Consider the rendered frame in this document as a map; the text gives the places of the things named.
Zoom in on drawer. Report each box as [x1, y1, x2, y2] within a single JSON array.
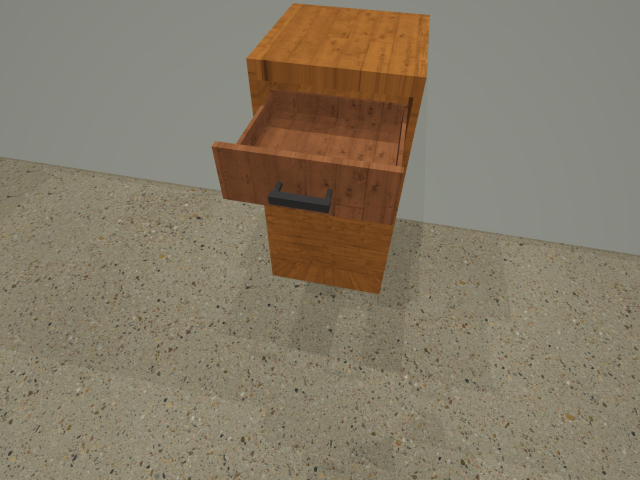
[[212, 89, 408, 225]]

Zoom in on handle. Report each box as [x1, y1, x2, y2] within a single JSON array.
[[268, 181, 333, 213]]

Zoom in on cabinet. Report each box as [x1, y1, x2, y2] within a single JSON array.
[[246, 3, 430, 294]]

